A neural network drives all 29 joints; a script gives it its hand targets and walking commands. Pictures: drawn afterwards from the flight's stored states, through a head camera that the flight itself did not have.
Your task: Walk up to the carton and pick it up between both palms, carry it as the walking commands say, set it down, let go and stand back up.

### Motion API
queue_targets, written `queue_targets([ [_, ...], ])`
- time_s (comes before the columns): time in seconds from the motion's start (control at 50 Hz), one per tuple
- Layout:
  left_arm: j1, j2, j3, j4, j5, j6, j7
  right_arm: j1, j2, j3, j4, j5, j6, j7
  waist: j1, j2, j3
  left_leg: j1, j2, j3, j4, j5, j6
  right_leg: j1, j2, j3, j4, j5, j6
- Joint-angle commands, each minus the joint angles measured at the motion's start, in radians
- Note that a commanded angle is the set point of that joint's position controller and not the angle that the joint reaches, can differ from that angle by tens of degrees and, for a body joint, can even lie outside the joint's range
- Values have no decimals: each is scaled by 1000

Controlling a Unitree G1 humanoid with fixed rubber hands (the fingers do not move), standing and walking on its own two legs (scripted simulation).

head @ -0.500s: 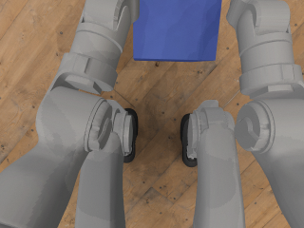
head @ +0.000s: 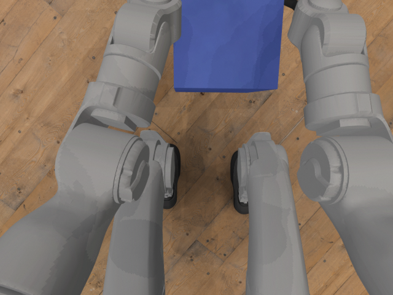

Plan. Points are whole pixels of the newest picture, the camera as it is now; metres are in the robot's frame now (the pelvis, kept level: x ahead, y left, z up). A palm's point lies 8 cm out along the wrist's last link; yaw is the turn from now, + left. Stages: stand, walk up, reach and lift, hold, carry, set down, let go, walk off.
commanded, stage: reach and lift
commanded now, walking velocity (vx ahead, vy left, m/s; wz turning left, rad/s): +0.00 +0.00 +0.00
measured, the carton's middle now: (219, 10) +0.57 -0.02 -0.15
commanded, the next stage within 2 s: none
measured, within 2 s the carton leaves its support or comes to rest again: neither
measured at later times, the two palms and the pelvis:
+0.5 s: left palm out of the picture +0.53 +0.09 +0.01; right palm out of the picture +0.53 -0.14 +0.00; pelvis -0.01 +0.00 +0.05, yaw +0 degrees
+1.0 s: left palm out of the picture +0.51 +0.09 +0.07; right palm out of the picture +0.51 -0.14 +0.07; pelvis +0.00 +0.00 +0.11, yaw +0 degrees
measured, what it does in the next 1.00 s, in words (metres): rises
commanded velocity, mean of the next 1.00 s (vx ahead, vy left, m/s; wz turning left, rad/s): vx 0.00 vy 0.00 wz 0.00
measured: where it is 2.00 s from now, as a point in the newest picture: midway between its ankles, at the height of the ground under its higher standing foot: (205, 190)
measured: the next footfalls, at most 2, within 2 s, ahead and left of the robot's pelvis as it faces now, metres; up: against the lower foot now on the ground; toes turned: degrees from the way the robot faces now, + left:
none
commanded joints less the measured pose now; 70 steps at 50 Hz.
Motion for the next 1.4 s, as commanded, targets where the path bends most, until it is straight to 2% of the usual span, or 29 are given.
queue_targets([
  [0.0, -798, -1265, -321, -333, -79, -58, -629, -957, 1249, 378, -365, 196, -69, 400, -68, 55, -2663, 1150, -116, -55, -215, 203, -69, 543, 137, -144, -235, 193, -61],
  [0.04, -801, -1283, -328, -341, -87, -56, -633, -933, 1257, 364, -349, 184, -67, 401, -86, 51, -2660, 1166, -114, -60, -232, 203, -71, 559, 135, -141, -255, 192, -65],
  [0.06, -792, -1275, -334, -370, -87, -60, -631, -926, 1273, 394, -370, 202, -64, 401, -64, 55, -2707, 1193, -116, -53, -241, 226, -71, 606, 138, -138, -265, 210, -62],
  [0.12, -786, -1273, -324, -341, -78, -55, -633, -916, 1264, 374, -347, 181, -63, 402, -75, 48, -2648, 1176, -113, -61, -259, 183, -72, 578, 137, -135, -283, 173, -63],
  [0.16, -813, -1282, -360, -418, -94, -54, -633, -895, 1278, 404, -374, 201, -57, 404, -74, 58, -2748, 1252, -113, -65, -278, 210, -75, 640, 139, -133, -300, 206, -65],
  [0.18, -801, -1267, -337, -365, -87, -56, -633, -875, 1274, 375, -319, 180, -56, 404, -82, 44, -2644, 1201, -109, -74, -288, 177, -73, 583, 136, -132, -304, 173, -64],
  [0.2, -773, -1287, -344, -349, -81, -53, -636, -872, 1286, 386, -329, 183, -58, 406, -69, 50, -2652, 1209, -106, -66, -295, 174, -73, 607, 137, -127, -317, 170, -65],
  [0.22, -790, -1301, -367, -387, -96, -51, -636, -890, 1280, 401, -373, 192, -61, 406, -81, 56, -2701, 1261, -107, -77, -302, 192, -74, 626, 138, -128, -320, 193, -67],
  [0.3, -762, -1305, -367, -397, -95, -53, -638, -874, 1290, 414, -392, 192, -62, 404, -71, 42, -2724, 1267, -110, -68, -326, 203, -74, 691, 140, -123, -350, 203, -64],
  [0.34, -737, -1288, -338, -337, -75, -52, -640, -864, 1289, 405, -355, 179, -59, 405, -56, 31, -2635, 1226, -106, -68, -344, 158, -70, 663, 135, -114, -367, 157, -63],
  [0.44, -751, -1309, -390, -419, -101, -54, -642, -829, 1305, 444, -399, 192, -56, 405, -72, 38, -2733, 1327, -108, -77, -376, 202, -75, 748, 141, -111, -402, 207, -64],
  [0.48, -704, -1309, -354, -304, -70, -50, -644, -814, 1290, 399, -322, 162, -59, 409, -74, 43, -2577, 1259, -97, -89, -397, 118, -74, 652, 134, -111, -413, 131, -67],
  [0.52, -728, -1331, -400, -410, -100, -55, -644, -826, 1318, 456, -405, 190, -59, 412, -64, 34, -2719, 1349, -102, -83, -414, 186, -76, 773, 139, -106, -435, 198, -64],
  [0.64, -692, -1324, -408, -392, -92, -48, -645, -795, 1315, 470, -405, 189, -55, 412, -58, 34, -2704, 1388, -98, -88, -459, 183, -78, 803, 136, -97, -482, 192, -63],
  [0.66, -693, -1343, -420, -388, -103, -47, -645, -801, 1305, 466, -406, 186, -57, 412, -78, 39, -2692, 1401, -96, -97, -468, 166, -80, 794, 136, -98, -488, 183, -66],
  [0.68, -699, -1326, -414, -382, -94, -48, -645, -772, 1303, 454, -363, 176, -54, 415, -78, 48, -2634, 1390, -92, -107, -482, 150, -81, 762, 135, -97, -493, 167, -68],
  [0.72, -662, -1355, -423, -383, -95, -49, -646, -781, 1322, 485, -407, 185, -57, 419, -64, 32, -2684, 1425, -92, -107, -497, 170, -80, 813, 135, -97, -511, 182, -67],
  [0.74, -669, -1351, -427, -389, -101, -49, -646, -758, 1321, 479, -383, 183, -54, 420, -77, 34, -2667, 1433, -89, -112, -509, 166, -83, 803, 133, -97, -521, 182, -68],
  [0.8, -625, -1346, -412, -358, -77, -53, -649, -721, 1339, 473, -358, 171, -57, 423, -56, 30, -2617, 1413, -91, -99, -525, 172, -81, 815, 134, -90, -547, 178, -64],
  [0.82, -632, -1364, -420, -365, -92, -56, -652, -713, 1342, 476, -366, 167, -58, 424, -71, 25, -2629, 1427, -89, -109, -543, 169, -80, 839, 131, -89, -559, 187, -66],
  [0.86, -621, -1373, -449, -415, -102, -54, -653, -725, 1352, 521, -433, 188, -58, 425, -57, 28, -2730, 1498, -94, -107, -555, 218, -83, 915, 135, -86, -572, 227, -65],
  [0.94, -598, -1365, -449, -371, -92, -56, -655, -687, 1340, 500, -373, 171, -60, 429, -67, 29, -2619, 1480, -83, -126, -598, 165, -83, 873, 129, -86, -601, 188, -65],
  [1.04, -618, -1369, -489, -457, -125, -58, -655, -687, 1353, 549, -437, 190, -58, 429, -69, 18, -2703, 1561, -83, -126, -638, 199, -87, 988, 130, -77, -648, 221, -67],
  [1.14, -567, -1378, -464, -360, -111, -50, -661, -681, 1352, 528, -382, 176, -54, 435, -63, 18, -2567, 1545, -73, -138, -701, 103, -83, 955, 120, -76, -702, 139, -67],
  [1.22, -570, -1388, -479, -402, -125, -55, -665, -637, 1370, 525, -387, 173, -53, 442, -70, 23, -2601, 1606, -70, -148, -740, 126, -87, 997, 121, -77, -733, 170, -71],
  [1.26, -522, -1399, -475, -360, -111, -52, -666, -609, 1372, 521, -367, 165, -54, 446, -66, 22, -2555, 1611, -64, -160, -763, 120, -86, 975, 118, -80, -742, 174, -73],
  [1.28, -530, -1398, -488, -400, -122, -54, -666, -625, 1374, 549, -406, 178, -54, 449, -53, 22, -2604, 1636, -67, -154, -766, 150, -87, 1018, 117, -74, -754, 194, -72],
  [1.32, -536, -1391, -498, -444, -134, -53, -666, -618, 1382, 570, -433, 184, -48, 448, -61, 4, -2651, 1664, -70, -154, -778, 189, -86, 1091, 118, -72, -777, 228, -69],
  [1.38, -507, -1392, -480, -371, -107, -51, -674, -579, 1375, 532, -371, 156, -50, 452, -70, 16, -2508, 1618, -62, -163, -811, 127, -85, 1042, 108, -65, -803, 183, -71],
])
